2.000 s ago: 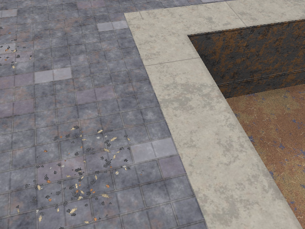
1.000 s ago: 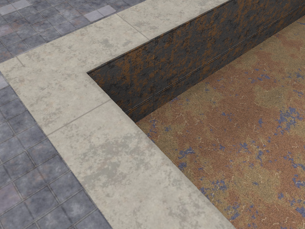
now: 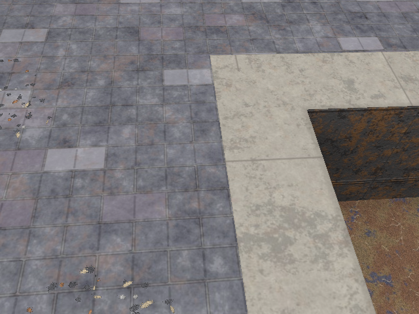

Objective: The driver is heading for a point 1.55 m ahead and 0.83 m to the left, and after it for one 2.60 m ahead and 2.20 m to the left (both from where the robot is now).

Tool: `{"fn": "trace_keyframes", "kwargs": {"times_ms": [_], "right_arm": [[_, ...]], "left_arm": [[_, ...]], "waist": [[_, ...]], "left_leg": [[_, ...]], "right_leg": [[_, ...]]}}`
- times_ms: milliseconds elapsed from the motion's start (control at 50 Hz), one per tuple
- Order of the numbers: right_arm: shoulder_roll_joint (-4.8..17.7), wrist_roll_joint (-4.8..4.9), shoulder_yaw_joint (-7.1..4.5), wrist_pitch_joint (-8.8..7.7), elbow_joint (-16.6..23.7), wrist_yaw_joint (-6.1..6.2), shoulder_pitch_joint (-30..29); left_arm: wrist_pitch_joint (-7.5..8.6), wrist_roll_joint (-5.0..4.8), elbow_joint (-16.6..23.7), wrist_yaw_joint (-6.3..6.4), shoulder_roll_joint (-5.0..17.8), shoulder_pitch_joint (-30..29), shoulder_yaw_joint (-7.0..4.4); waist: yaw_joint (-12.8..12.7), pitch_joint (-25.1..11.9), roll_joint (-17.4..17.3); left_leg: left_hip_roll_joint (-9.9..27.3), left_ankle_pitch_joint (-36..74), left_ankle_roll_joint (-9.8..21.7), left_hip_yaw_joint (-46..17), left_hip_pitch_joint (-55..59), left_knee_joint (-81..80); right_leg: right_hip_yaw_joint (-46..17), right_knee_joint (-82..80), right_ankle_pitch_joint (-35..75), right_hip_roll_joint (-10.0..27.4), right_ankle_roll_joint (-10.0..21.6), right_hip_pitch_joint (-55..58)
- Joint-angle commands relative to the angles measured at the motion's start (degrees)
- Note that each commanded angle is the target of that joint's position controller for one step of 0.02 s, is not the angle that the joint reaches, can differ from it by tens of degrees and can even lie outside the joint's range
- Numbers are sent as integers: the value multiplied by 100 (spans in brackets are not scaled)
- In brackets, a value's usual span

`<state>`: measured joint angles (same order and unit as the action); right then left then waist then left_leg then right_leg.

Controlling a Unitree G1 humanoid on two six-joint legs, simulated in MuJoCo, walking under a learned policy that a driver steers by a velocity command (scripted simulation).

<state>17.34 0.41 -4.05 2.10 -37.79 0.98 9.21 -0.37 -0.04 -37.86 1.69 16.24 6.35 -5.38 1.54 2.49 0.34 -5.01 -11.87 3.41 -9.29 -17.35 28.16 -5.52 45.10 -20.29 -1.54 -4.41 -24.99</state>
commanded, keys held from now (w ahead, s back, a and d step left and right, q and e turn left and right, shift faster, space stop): q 1.00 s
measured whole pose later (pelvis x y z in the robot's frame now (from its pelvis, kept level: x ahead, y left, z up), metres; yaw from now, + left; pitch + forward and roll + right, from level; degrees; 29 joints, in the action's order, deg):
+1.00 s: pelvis -0.01 +0.02 -0.01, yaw +36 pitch +2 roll -1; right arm 18.5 0.6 -3.8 3.0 -33.5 0.9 10.2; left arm 0.7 -0.6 -38.6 0.5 16.7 6.1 -3.6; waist 1.6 1.6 -1.0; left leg -7.2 -13.5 2.0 -13.5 -18.7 31.0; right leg -5.0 33.4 -18.9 -2.8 -2.7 -19.3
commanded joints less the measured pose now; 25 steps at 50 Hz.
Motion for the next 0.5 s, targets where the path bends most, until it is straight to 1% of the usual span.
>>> {"fn": "trace_keyframes", "kwargs": {"times_ms": [20, 60, 80, 100, 120, 140, 160, 180, 200, 220, 240, 260, 280, 300, 320, 340, 360, 400, 420, 460, 480, 500], "right_arm": [[1089, 14, -307, -45, 417, -11, -166], [1065, 58, -305, -15, 445, -15, -228], [1044, 91, -300, 8, 468, -4, -305], [1001, 136, -286, 34, 498, 18, -388], [842, 138, -244, 41, 520, 44, -285], [497, 54, -158, 32, 491, 28, 98], [846, 117, -283, -28, 617, 42, 19], [1246, 32, -419, -54, 491, 47, 197], [1261, 40, -454, -43, 375, 11, 246], [1102, 45, -447, 13, 260, 27, 346], [959, 64, -405, 51, 282, 13, 359], [780, 95, -348, 64, 323, -19, 296], [688, 106, -306, 64, 417, -45, 139], [608, 118, -271, 58, 512, -56, -5], [559, 112, -240, 53, 594, -66, -122], [531, 65, -212, 61, 650, -78, -191], [499, 43, -185, 67, 704, -97, -222], [463, 33, -143, 76, 777, -139, -209], [490, 44, -145, 82, 790, -157, -159], [598, 68, -192, 106, 815, -195, -66], [602, 72, -210, 116, 810, -211, 40], [576, 65, -232, 116, 748, -218, 270]], "left_arm": [[200, -40, 452, -45, 528, -209, -124], [250, -70, 407, -87, 525, -74, -122], [271, -77, 353, -111, 511, 73, -126], [290, -69, 269, -126, 507, 273, -139], [288, -20, 224, -112, 695, 415, -191], [238, 71, 308, -67, 1036, 357, -235], [216, 272, 305, -97, 1215, 273, -258], [234, 220, 411, -83, 930, 65, -184], [217, 165, 455, -39, 667, -136, -110], [188, 82, 482, -17, 608, -243, -84], [158, -3, 468, 6, 584, -274, -57], [124, 5, 448, 30, 605, -202, -42], [97, 46, 409, 54, 632, -77, -44], [66, 79, 367, 74, 692, 65, -62], [37, 91, 332, 87, 758, 173, -85], [28, 76, 312, 83, 820, 248, -105], [13, 61, 300, 70, 899, 228, -132], [-27, 27, 309, 25, 1051, 100, -183], [-42, 3, 306, 4, 1098, 60, -200], [-24, -66, 268, -31, 1153, 87, -223], [-16, -114, 246, -39, 1161, 73, -225], [-13, -178, 228, -37, 1135, 5, -216]], "waist": [[45, -651, -951], [-23, -727, -992], [-134, -764, -971], [-284, -788, -923], [-276, -906, -670], [-10, -1074, 609], [15, -666, 1622], [45, -611, 1074], [96, -532, 793], [121, -467, 622], [69, -371, 642], [6, -337, 672], [-104, -351, 728], [-199, -422, 806], [-285, -490, 863], [-353, -576, 867], [-364, -627, 883], [-355, -681, 969], [-342, -690, 1027], [-323, -679, 1105], [-251, -671, 1086], [-90, -686, 1016]], "left_leg": [[1434, 863, 967, -2012, 751, -666], [1355, 1250, 899, -2208, 822, -524], [1255, 1367, 808, -2223, 789, -405], [1093, 1289, 641, -2151, 622, -254], [852, 612, 365, -1934, 188, 67], [205, -1309, 2, -1041, -530, 1304], [-370, -2644, -325, -135, -1543, 2443], [72, -2416, -558, -119, -1607, 3523], [150, -2065, -680, -5, -1649, 3931], [213, -1762, -801, 79, -1702, 4186], [233, -1499, -893, 144, -1897, 4359], [274, -1365, -948, 300, -1909, 4271], [303, -1277, -996, 442, -1907, 4061], [360, -1261, -1029, 542, -1952, 3807], [439, -1284, -1050, 598, -1955, 3548], [539, -1295, -1060, 625, -1865, 3252], [612, -1315, -1043, 697, -1673, 2949], [673, -1291, -961, 909, -1123, 2337], [659, -1256, -913, 1016, -882, 2057], [629, -1079, -754, 1130, -582, 1478], [596, -878, -641, 1189, -385, 1057], [513, -417, -485, 1301, -2, 396]], "right_leg": [[-30, -511, -183, -95, 56, -11], [-21, -1039, -86, -151, 123, 297], [20, -1534, 197, -168, 175, 590], [104, -2245, 798, -138, 250, 1059], [-155, -2538, 1381, 339, 424, 1738], [-1221, -2646, 2311, 1554, 912, 2362], [-2327, -2799, 3114, 2346, 1865, 1951], [-2103, -2771, 3030, 2469, 2086, 1788], [-1523, -2677, 2817, 2107, 1877, 1706], [-1063, -2618, 2505, 1755, 1649, 1732], [-832, -2581, 2594, 1631, 1612, 1797], [-561, -2592, 2754, 1517, 1610, 1795], [-396, -2599, 2949, 1468, 1654, 1892], [-320, -2579, 3096, 1512, 1709, 2108], [-284, -2562, 3201, 1598, 1762, 2292], [-253, -2560, 3235, 1702, 1803, 2414], [-165, -2546, 3227, 1750, 1804, 2409], [66, -2554, 3246, 1801, 1769, 2160], [157, -2537, 3230, 1814, 1735, 2057], [245, -2422, 2977, 1866, 1607, 1990], [289, -2286, 2872, 1889, 1517, 1953], [430, -2023, 2713, 1843, 1350, 1818]]}}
